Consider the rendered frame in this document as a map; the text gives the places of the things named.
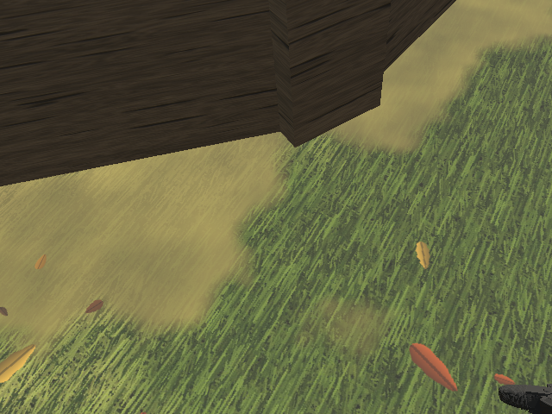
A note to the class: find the right robot hand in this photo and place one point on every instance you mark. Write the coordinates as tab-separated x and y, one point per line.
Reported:
536	399

